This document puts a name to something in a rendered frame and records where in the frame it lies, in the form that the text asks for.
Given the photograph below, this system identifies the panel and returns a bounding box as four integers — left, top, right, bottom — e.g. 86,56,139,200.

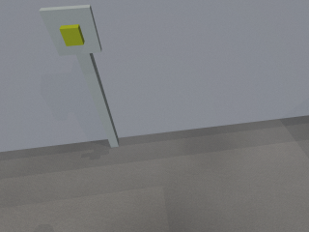
39,4,119,148

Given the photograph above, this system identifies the button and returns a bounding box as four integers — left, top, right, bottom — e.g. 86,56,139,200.
59,24,85,46

